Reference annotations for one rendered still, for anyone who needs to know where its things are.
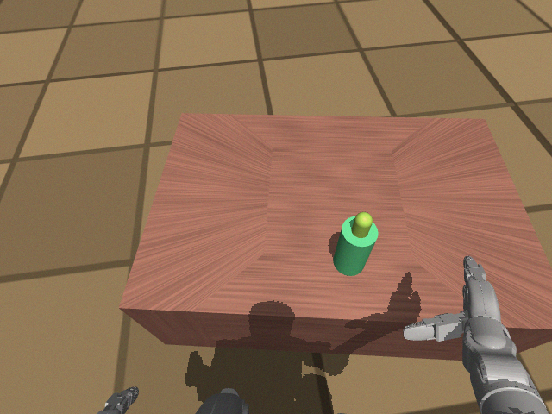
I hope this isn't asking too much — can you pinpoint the bottle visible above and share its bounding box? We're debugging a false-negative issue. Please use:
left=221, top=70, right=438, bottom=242
left=333, top=212, right=378, bottom=276

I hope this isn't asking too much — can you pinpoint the right robot arm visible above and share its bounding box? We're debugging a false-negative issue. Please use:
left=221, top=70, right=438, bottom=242
left=462, top=317, right=549, bottom=414

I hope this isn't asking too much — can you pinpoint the right robot hand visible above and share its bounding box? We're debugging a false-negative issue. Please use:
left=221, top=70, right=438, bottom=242
left=403, top=256, right=501, bottom=342

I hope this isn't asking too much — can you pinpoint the left robot hand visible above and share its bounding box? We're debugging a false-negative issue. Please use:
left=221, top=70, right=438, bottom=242
left=97, top=386, right=139, bottom=414

